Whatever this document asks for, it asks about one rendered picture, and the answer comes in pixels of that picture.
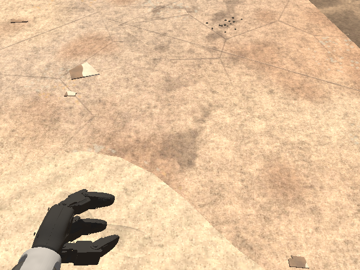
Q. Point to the robot left forearm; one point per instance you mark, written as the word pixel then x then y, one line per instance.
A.
pixel 39 258

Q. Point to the left robot hand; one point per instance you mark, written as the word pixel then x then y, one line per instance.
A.
pixel 60 226

